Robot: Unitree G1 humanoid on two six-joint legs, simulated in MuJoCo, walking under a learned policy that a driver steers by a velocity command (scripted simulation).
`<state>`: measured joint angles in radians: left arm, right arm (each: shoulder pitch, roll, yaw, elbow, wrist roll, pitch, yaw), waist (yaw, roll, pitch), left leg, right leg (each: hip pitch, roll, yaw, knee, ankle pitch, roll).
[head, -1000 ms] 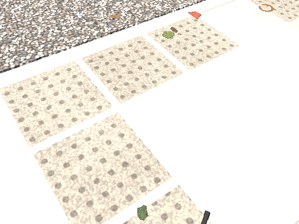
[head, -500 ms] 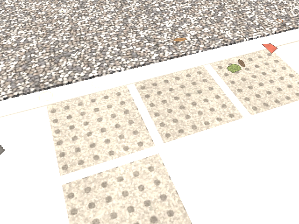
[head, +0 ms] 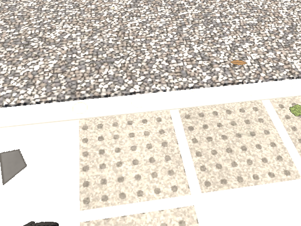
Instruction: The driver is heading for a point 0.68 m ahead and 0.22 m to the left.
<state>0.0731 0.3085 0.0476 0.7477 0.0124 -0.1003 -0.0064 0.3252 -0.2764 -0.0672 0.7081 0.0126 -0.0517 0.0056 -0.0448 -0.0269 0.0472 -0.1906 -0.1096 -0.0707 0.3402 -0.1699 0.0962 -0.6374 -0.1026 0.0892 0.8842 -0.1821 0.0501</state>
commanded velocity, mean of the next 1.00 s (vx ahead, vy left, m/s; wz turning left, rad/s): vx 0.49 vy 0.00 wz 0.59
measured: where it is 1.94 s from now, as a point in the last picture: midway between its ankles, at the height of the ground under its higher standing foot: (101, 176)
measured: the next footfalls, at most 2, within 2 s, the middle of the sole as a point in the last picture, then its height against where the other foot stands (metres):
right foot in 0.22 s outside the picture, level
left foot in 0.74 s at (104, 214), level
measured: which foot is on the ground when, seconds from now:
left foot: down 0.00-0.22, up 0.24-0.72, down 0.74-1.00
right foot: up 0.00-0.20, down 0.22-0.74, up 0.76-1.00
